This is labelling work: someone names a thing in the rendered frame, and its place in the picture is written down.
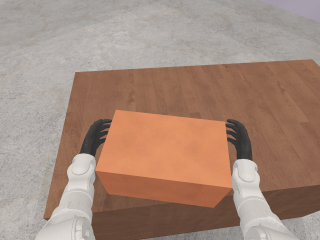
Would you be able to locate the robot right upper arm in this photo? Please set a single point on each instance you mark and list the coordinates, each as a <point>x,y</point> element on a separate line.
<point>260,232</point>

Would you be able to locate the pedestal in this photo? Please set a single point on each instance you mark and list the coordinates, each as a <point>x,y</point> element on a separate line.
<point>278,102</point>

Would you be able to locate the right robot forearm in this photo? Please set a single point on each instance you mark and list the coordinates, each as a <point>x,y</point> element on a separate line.
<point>251,206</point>

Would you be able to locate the left robot forearm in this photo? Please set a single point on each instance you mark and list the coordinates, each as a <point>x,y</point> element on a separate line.
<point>78,195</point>

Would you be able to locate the right robot hand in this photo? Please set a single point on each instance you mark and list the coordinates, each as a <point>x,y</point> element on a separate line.
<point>242,142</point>

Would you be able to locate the carton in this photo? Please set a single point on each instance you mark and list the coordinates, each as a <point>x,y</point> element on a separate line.
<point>166,158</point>

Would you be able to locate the left robot hand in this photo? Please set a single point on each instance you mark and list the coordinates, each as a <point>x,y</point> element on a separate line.
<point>92,139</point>

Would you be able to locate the robot left upper arm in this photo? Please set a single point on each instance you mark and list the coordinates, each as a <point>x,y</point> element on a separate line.
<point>76,228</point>

